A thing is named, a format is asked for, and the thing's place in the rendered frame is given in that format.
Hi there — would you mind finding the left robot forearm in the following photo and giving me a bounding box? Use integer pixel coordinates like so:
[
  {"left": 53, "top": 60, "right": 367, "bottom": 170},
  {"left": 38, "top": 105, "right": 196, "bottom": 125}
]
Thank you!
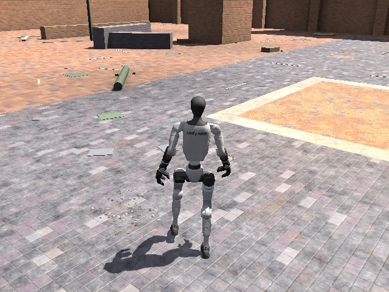
[{"left": 158, "top": 147, "right": 172, "bottom": 173}]

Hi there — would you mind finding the left robot thigh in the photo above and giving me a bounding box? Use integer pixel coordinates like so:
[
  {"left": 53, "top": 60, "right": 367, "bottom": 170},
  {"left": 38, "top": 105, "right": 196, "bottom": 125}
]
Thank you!
[{"left": 173, "top": 168, "right": 186, "bottom": 200}]

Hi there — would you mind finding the robot right hand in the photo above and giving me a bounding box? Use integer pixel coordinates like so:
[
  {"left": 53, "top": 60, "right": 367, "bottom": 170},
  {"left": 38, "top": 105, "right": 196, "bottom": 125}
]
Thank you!
[{"left": 217, "top": 166, "right": 231, "bottom": 178}]

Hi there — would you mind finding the right robot forearm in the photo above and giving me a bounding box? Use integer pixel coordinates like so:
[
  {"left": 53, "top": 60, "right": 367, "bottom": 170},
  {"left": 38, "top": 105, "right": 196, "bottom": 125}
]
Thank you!
[{"left": 220, "top": 148, "right": 230, "bottom": 169}]

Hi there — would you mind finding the robot right upper arm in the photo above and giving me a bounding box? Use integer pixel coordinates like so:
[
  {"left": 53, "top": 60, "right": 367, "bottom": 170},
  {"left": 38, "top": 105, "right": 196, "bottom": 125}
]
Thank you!
[{"left": 210, "top": 123, "right": 226, "bottom": 157}]

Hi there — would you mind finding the robot left upper arm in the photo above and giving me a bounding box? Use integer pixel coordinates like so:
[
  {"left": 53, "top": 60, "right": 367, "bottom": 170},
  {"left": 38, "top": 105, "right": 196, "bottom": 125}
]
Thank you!
[{"left": 167, "top": 122, "right": 185, "bottom": 156}]

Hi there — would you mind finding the robot right shin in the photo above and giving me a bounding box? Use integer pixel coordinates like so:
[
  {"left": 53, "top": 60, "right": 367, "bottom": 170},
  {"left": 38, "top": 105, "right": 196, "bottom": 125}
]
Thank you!
[{"left": 202, "top": 209, "right": 212, "bottom": 250}]

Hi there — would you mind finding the robot left hand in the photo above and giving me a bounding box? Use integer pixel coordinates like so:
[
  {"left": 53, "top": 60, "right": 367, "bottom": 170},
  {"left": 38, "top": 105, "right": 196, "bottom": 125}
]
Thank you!
[{"left": 156, "top": 170, "right": 170, "bottom": 186}]

